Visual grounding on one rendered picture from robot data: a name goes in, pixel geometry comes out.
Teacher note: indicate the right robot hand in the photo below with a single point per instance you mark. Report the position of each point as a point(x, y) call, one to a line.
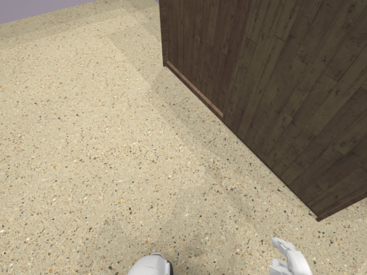
point(296, 263)

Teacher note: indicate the left robot thigh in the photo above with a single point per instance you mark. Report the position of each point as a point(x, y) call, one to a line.
point(150, 265)

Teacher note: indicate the wardrobe door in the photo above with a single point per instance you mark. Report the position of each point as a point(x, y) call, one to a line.
point(204, 39)
point(298, 96)

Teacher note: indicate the left robot shin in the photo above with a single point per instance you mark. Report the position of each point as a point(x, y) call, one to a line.
point(158, 254)

